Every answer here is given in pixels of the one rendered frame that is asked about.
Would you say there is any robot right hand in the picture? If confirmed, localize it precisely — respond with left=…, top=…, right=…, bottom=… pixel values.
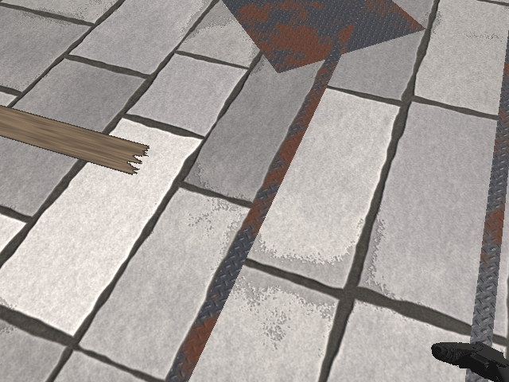
left=431, top=341, right=509, bottom=382

